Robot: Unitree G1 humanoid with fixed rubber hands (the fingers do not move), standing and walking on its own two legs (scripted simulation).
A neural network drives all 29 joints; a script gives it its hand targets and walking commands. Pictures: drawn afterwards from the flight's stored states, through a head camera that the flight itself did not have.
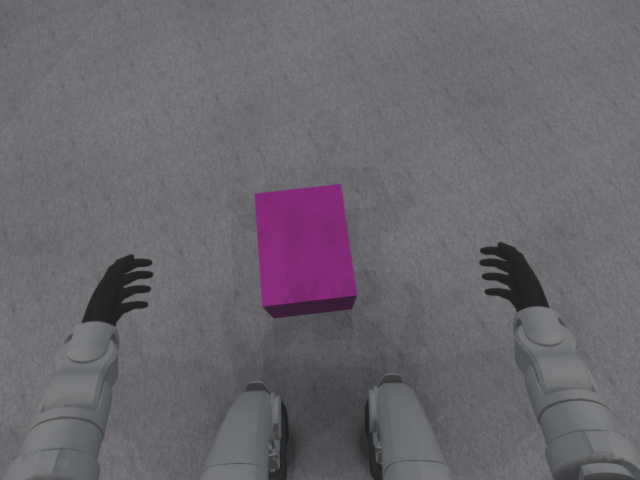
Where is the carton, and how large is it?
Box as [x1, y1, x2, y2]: [255, 184, 356, 317]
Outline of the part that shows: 340,184 255,194 262,306 273,317 348,309 352,307 356,296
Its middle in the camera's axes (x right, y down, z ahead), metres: -0.04 +0.03 +1.04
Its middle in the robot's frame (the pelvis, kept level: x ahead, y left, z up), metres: +0.55 +0.05 -0.59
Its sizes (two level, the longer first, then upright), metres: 0.289 0.221 0.207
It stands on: the floor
